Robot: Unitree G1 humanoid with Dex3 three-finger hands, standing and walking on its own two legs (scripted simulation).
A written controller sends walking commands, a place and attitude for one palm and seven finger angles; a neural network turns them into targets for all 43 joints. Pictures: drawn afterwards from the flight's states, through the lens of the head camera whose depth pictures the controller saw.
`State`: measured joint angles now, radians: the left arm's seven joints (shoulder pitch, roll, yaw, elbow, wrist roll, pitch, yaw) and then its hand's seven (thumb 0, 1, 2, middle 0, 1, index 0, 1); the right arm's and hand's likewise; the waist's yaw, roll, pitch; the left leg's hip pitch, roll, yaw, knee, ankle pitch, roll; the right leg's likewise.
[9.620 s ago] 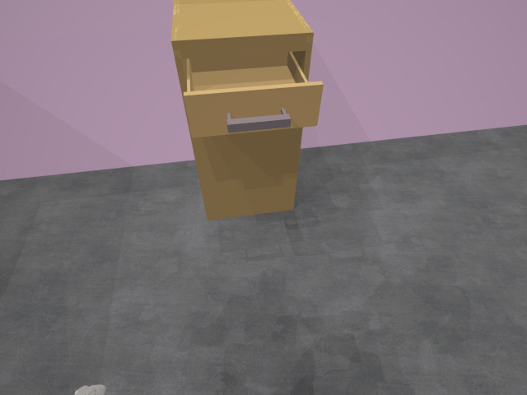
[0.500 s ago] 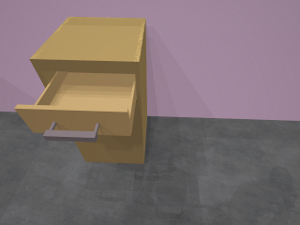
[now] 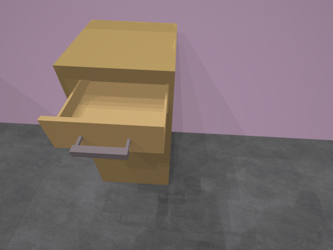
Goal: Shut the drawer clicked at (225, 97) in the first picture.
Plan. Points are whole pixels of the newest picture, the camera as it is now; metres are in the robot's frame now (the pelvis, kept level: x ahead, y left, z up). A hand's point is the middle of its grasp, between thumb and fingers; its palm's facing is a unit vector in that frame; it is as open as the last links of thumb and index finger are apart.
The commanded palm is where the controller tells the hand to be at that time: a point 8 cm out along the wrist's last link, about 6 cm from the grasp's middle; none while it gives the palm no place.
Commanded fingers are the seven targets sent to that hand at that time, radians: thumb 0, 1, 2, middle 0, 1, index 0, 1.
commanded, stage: look again from close up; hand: left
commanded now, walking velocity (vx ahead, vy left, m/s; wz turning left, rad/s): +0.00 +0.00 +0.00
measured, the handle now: (102, 146) +0.42 +0.23 -0.04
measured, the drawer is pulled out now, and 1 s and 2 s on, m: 0.22 0.22 0.22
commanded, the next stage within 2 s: come to a stop and stand still in 0.02 s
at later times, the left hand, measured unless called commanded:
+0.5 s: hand out of the picture +0.02 +0.17 -0.17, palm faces +0.01 -0.98 -0.21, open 7.4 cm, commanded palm none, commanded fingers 0.00 0.90 0.90 -0.20 -0.30 -0.20 -0.30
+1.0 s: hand out of the picture +0.02 +0.13 -0.17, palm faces +0.00 -0.98 -0.19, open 7.3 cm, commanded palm none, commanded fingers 0.00 0.90 0.90 -0.20 -0.30 -0.20 -0.30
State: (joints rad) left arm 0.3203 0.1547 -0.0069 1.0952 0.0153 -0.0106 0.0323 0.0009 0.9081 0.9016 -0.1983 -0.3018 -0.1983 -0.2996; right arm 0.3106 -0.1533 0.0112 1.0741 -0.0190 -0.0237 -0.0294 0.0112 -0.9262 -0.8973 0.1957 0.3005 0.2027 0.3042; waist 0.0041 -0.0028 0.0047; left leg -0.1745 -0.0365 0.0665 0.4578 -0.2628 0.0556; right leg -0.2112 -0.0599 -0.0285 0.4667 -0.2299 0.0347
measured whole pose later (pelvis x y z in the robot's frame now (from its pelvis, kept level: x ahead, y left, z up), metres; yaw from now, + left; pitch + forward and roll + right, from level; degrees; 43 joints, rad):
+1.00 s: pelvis +0.02 -0.04 +0.00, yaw -1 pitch -2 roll +0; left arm 0.29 0.14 -0.02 1.11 0.01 -0.02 0.04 0.00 0.91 0.90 -0.20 -0.30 -0.20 -0.30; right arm 0.29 -0.15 0.02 1.15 -0.01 -0.02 -0.03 0.00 -0.91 -0.90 0.19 0.30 0.20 0.30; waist 0.00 0.00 0.04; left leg -0.12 0.02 0.06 0.42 -0.27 0.00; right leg -0.17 -0.01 -0.04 0.45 -0.25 -0.01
